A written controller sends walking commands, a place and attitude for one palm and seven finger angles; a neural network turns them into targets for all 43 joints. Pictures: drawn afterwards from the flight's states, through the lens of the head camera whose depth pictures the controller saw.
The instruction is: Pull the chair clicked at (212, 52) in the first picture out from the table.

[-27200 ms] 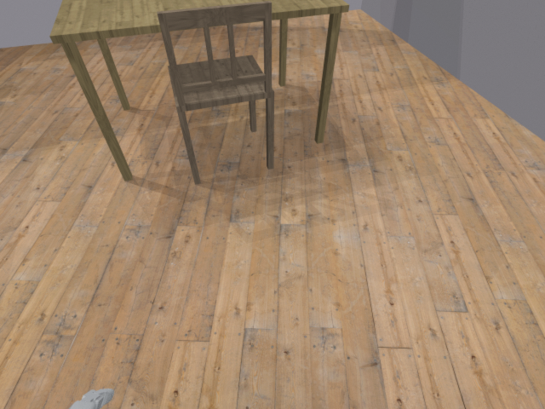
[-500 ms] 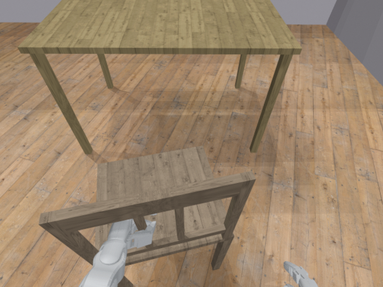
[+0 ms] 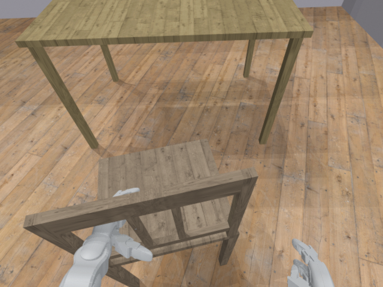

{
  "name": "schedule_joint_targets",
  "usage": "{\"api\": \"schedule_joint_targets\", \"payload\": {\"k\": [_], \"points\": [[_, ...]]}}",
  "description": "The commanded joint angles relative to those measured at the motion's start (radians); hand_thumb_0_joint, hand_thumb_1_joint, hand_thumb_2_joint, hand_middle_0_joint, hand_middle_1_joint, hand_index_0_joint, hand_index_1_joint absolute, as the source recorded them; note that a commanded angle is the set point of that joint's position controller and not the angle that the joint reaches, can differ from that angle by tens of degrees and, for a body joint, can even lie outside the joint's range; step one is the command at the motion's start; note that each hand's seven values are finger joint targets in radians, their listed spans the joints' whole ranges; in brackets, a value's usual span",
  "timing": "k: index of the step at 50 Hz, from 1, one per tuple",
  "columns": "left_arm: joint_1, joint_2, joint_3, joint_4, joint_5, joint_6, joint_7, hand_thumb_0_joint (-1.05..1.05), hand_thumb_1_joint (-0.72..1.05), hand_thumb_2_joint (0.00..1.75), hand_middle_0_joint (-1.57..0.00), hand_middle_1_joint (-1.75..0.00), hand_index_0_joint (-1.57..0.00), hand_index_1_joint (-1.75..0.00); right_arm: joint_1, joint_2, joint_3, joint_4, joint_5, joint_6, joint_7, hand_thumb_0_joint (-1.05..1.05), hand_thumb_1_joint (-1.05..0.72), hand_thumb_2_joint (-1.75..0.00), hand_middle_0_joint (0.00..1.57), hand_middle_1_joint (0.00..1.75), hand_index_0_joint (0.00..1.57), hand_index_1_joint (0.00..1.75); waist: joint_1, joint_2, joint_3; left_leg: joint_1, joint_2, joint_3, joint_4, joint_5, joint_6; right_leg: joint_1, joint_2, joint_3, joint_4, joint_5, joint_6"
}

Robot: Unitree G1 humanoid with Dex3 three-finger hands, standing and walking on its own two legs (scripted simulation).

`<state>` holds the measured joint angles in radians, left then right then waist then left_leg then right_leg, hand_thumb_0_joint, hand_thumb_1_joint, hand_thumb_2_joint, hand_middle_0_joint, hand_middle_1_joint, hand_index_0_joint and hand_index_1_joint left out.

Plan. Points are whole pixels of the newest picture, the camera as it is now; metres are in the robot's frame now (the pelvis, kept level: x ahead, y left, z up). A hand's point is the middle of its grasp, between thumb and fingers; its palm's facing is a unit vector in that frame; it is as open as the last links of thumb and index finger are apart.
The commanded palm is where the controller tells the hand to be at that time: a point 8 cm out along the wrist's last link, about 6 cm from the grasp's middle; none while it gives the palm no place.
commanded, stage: open the thumb and straighten the fingers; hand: left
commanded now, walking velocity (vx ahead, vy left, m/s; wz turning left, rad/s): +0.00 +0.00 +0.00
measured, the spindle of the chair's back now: (140, 230) +0.26 +0.13 -0.08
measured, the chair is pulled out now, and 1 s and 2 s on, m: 0.62 0.62 0.63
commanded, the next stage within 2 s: draw the fingers out of the gap in 0.12 s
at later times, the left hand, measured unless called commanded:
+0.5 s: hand (123, 252) +0.21 +0.15 -0.04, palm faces -0.10 -0.99 -0.14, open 17.5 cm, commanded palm +0.19 +0.20 -0.02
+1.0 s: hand out of the picture +0.14 +0.14 -0.04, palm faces -0.06 -0.99 -0.14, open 17.5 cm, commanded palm +0.12 +0.19 -0.02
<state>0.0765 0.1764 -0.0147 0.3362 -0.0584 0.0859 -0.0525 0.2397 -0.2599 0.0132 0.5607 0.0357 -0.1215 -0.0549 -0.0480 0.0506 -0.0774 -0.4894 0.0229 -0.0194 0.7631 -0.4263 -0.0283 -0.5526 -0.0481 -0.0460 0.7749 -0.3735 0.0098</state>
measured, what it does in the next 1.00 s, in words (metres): stands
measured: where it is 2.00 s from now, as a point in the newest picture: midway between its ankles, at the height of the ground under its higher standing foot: outside the picture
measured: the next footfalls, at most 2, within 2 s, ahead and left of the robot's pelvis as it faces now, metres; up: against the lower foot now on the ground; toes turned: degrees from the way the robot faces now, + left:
none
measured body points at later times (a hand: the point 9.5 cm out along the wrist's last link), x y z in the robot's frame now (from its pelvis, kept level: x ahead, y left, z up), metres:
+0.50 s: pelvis +0.00 +0.01 -0.01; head +0.04 -0.01 +0.44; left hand +0.21 +0.20 -0.03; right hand +0.16 -0.24 -0.09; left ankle -0.03 +0.14 -0.71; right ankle +0.01 -0.12 -0.71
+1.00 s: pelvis -0.01 +0.01 -0.02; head +0.02 +0.00 +0.43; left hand +0.14 +0.19 -0.02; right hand +0.18 -0.22 -0.08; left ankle -0.03 +0.14 -0.71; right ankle +0.01 -0.12 -0.71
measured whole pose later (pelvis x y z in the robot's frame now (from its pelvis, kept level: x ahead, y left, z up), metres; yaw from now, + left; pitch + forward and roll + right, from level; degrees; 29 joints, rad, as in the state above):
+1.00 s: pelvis -0.01 +0.01 -0.02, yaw +2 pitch +10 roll -1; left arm 0.60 0.19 -0.11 -0.20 -0.01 0.18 -0.02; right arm 0.26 -0.22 0.01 0.45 0.03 -0.15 -0.09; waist -0.03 0.05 -0.13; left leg -0.61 0.01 -0.05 0.94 -0.50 -0.02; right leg -0.63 -0.07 -0.07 0.90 -0.43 0.02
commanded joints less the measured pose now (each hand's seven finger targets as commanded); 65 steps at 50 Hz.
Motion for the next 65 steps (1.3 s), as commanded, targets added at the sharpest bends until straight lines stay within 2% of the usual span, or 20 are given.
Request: {"api": "schedule_joint_targets", "payload": {"k": [1, 5, 9, 10, 11, 14, 16, 18, 23, 30, 36, 40, 43, 50, 55, 56, 57, 60, 61, 65], "points": [[-0.163, 0.123, 0.045, -0.238, -0.006, -0.047, -0.005, 0.0, -0.55, 0.2, 0.0, 0.0, 0.0, 0.0, -0.026, -0.12, -0.047, -0.148, 0.0, -0.058, -0.019, 0.0, -0.9, -0.9, 0.2, 0.3, 0.2, 0.3, -0.015, -0.054, -0.237, 0.031, -0.022, 0.04, -0.068, 0.326, 0.053, 0.204, 0.003, -0.009, -0.084, 0.375, -0.009], [-0.08, 0.136, 0.06, -0.238, -0.025, -0.024, -0.027, 0.0, -0.55, 0.2, 0.0, 0.0, 0.0, 0.0, -0.022, -0.13, -0.05, -0.154, 0.002, -0.067, -0.022, 0.0, -0.9, -0.9, 0.2, 0.3, 0.2, 0.3, -0.013, -0.094, -0.26, 0.012, -0.022, 0.035, -0.044, 0.351, 0.053, 0.226, 0.001, -0.012, -0.073, 0.429, -0.007], [-0.077, 0.113, 0.026, -0.29, -0.018, -0.015, -0.032, 0.0, -0.55, 0.2, 0.0, 0.0, 0.0, 0.0, -0.016, -0.126, -0.048, -0.164, 0.001, -0.074, -0.02, 0.0, -0.9, -0.9, 0.2, 0.3, 0.2, 0.3, -0.022, -0.083, -0.253, 0.013, -0.024, 0.03, -0.039, 0.335, 0.053, 0.191, 0.002, -0.02, -0.067, 0.395, -0.003], [-0.064, 0.141, 0.044, -0.288, -0.015, -0.013, -0.027, 0.0, -0.55, 0.2, 0.0, 0.0, 0.0, 0.0, -0.021, -0.131, -0.049, -0.162, 0.0, -0.075, -0.022, 0.0, -0.9, -0.9, 0.2, 0.3, 0.2, 0.3, -0.018, -0.077, -0.232, 0.007, -0.022, 0.026, -0.039, 0.339, 0.052, 0.185, 0.002, -0.021, -0.067, 0.393, -0.008], [-0.078, 0.228, 0.133, -0.274, -0.012, -0.012, -0.019, 0.0, -0.55, 0.2, 0.0, 0.0, 0.0, 0.0, -0.009, -0.136, -0.05, -0.155, -0.002, -0.066, -0.027, 0.0, -0.9, -0.9, 0.2, 0.3, 0.2, 0.3, -0.007, -0.08, -0.23, -0.005, -0.025, 0.024, -0.041, 0.331, 0.052, 0.191, 0.003, -0.018, -0.065, 0.384, -0.008], [-0.007, 0.169, 0.091, -0.323, -0.012, -0.013, -0.022, 0.0, -0.55, 0.2, 0.0, 0.0, 0.0, 0.0, -0.021, -0.12, -0.047, -0.18, -0.001, -0.069, -0.025, 0.0, -0.9, -0.9, 0.2, 0.3, 0.2, 0.3, 0.002, -0.05, -0.237, -0.006, -0.028, 0.03, -0.044, 0.326, 0.051, 0.195, 0.0, -0.018, -0.06, 0.368, -0.009], [0.084, 0.172, 0.097, -0.354, -0.013, -0.012, -0.022, 0.0, -0.55, 0.2, 0.0, 0.0, 0.0, 0.0, -0.027, -0.115, -0.049, -0.188, 0.001, -0.071, -0.023, 0.0, -0.9, -0.9, 0.2, 0.3, 0.2, 0.3, 0.016, -0.033, -0.25, 0.006, -0.023, 0.026, -0.045, 0.357, 0.049, 0.203, 0.001, -0.025, -0.053, 0.383, -0.017], [0.146, 0.114, 0.035, -0.402, -0.016, -0.008, -0.029, 0.0, -0.55, 0.2, 0.0, 0.0, 0.0, 0.0, -0.035, -0.108, -0.051, -0.203, 0.003, -0.079, -0.019, 0.0, -0.9, -0.9, 0.2, 0.3, 0.2, 0.3, 0.008, -0.028, -0.241, 0.011, -0.02, 0.027, -0.039, 0.359, 0.047, 0.181, 0.001, -0.031, -0.052, 0.372, -0.013], [0.19, 0.118, 0.014, -0.467, -0.01, 0.003, -0.023, 0.0, -0.55, 0.2, 0.0, 0.0, 0.0, 0.0, -0.036, -0.114, -0.053, -0.208, 0.002, -0.091, -0.025, 0.0, -0.9, -0.9, 0.2, 0.3, 0.2, 0.3, -0.011, -0.065, -0.193, -0.015, -0.019, 0.006, -0.033, 0.292, 0.05, 0.122, 0.008, -0.043, -0.053, 0.28, -0.01], [0.245, 0.125, -0.004, -0.599, 0.015, -0.018, 0.017, 0.0, -0.55, 0.2, 0.0, 0.0, 0.0, 0.0, -0.037, -0.104, -0.048, -0.22, -0.005, -0.111, -0.039, 0.0, -0.9, -0.9, 0.2, 0.3, 0.2, 0.3, -0.003, -0.021, -0.194, -0.012, -0.025, -0.012, -0.022, 0.267, 0.05, 0.083, 0.009, -0.049, -0.03, 0.207, -0.02], [0.35, 0.074, -0.07, -0.618, 0.033, 0.018, 0.022, 0.0, -0.55, 0.2, 0.0, 0.0, 0.0, 0.0, -0.054, -0.092, -0.04, -0.241, -0.003, -0.107, -0.036, 0.0, -0.9, -0.9, 0.2, 0.3, 0.2, 0.3, -0.005, -0.016, -0.156, -0.042, -0.028, -0.022, -0.018, 0.202, 0.048, 0.046, 0.008, -0.053, -0.025, 0.131, -0.019], [0.42, 0.104, -0.033, -0.621, 0.033, 0.046, 0.024, 0.0, -0.55, 0.2, 0.0, 0.0, 0.0, 0.0, -0.071, -0.09, -0.044, -0.255, -0.002, -0.09, -0.042, 0.0, -0.9, -0.9, 0.2, 0.3, 0.2, 0.3, 0.011, -0.076, -0.135, -0.089, -0.029, -0.021, -0.012, 0.157, 0.051, 0.044, 0.01, -0.05, -0.028, 0.089, -0.018], [0.459, 0.083, -0.058, -0.699, 0.038, 0.041, 0.03, 0.0, -0.55, 0.2, 0.0, 0.0, 0.0, 0.0, -0.07, -0.077, -0.04, -0.275, -0.002, -0.09, -0.042, 0.0, -0.9, -0.9, 0.2, 0.3, 0.2, 0.3, 0.013, -0.033, -0.141, -0.084, -0.033, -0.019, -0.004, 0.156, 0.05, 0.034, 0.009, -0.049, -0.018, 0.084, -0.021], [0.586, 0.09, -0.048, -0.756, 0.042, 0.03, 0.037, 0.0, -0.55, 0.2, 0.0, 0.0, 0.0, 0.0, -0.07, -0.062, -0.053, -0.276, 0.0, -0.085, -0.053, 0.0, -0.9, -0.9, 0.2, 0.3, 0.2, 0.3, 0.013, -0.051, -0.146, -0.114, -0.035, -0.018, 0.031, 0.177, 0.054, 0.027, 0.012, -0.045, -0.003, 0.108, -0.023], [0.66, 0.069, -0.085, -0.801, 0.048, 0.022, 0.016, 0.0, -0.55, 0.2, 0.0, 0.0, 0.0, 0.0, -0.071, -0.057, -0.06, -0.287, 0.001, -0.088, -0.056, 0.0, -0.9, -0.9, 0.2, 0.3, 0.2, 0.3, 0.012, -0.036, -0.154, -0.124, -0.037, -0.019, 0.052, 0.177, 0.057, 0.01, 0.011, -0.046, 0.013, 0.111, -0.022], [0.587, -0.002, -0.033, -0.935, -0.078, -0.112, 0.023, 0.0, -0.55, 0.2, 0.0, 0.0, 0.0, 0.0, -0.062, -0.041, -0.058, -0.278, 0.0, -0.112, -0.059, 0.0, -0.9, -0.9, 0.2, 0.3, 0.2, 0.3, 0.02, -0.093, -0.145, -0.14, -0.045, -0.019, 0.089, 0.198, 0.047, -0.029, 0.026, -0.072, 0.031, 0.141, -0.019], [0.638, 0.048, 0.002, -0.873, -0.074, -0.167, 0.024, 0.0, -0.55, 0.2, 0.0, 0.0, 0.0, 0.0, -0.056, -0.047, -0.066, -0.243, -0.002, -0.125, -0.057, 0.0, -0.9, -0.9, 0.2, 0.3, 0.2, 0.3, 0.029, -0.095, -0.171, -0.145, -0.043, -0.013, 0.103, 0.193, 0.044, -0.022, 0.028, -0.061, 0.045, 0.137, -0.022], [0.627, 0.104, 0.076, -0.938, -0.095, -0.26, 0.025, 0.0, -0.55, 0.2, 0.0, 0.0, 0.0, 0.0, -0.041, -0.041, -0.071, -0.223, 0.005, -0.139, -0.055, 0.0, -0.9, -0.9, 0.2, 0.3, 0.2, 0.3, 0.04, -0.017, -0.196, -0.147, -0.045, -0.01, 0.11, 0.211, 0.04, -0.009, 0.027, -0.053, 0.065, 0.142, -0.03], [0.645, 0.086, 0.066, -0.944, -0.096, -0.294, 0.021, 0.0, -0.55, 0.2, 0.0, 0.0, 0.0, 0.0, -0.047, -0.034, -0.071, -0.221, 0.005, -0.143, -0.05, 0.0, -0.9, -0.9, 0.2, 0.3, 0.2, 0.3, 0.045, 0.019, -0.197, -0.145, -0.046, -0.007, 0.112, 0.215, 0.036, -0.018, 0.025, -0.053, 0.078, 0.141, -0.032], [0.638, 0.061, 0.064, -0.871, -0.104, -0.433, -0.025, 0.0, -0.55, 0.2, 0.0, 0.0, 0.0, 0.0, -0.068, -0.029, -0.084, -0.182, 0.01, -0.139, -0.027, 0.0, -0.9, -0.9, 0.2, 0.3, 0.2, 0.3, 0.034, -0.042, -0.147, -0.213, -0.032, -0.015, 0.153, 0.192, 0.034, -0.08, 0.03, -0.05, 0.102, 0.12, -0.029]]}}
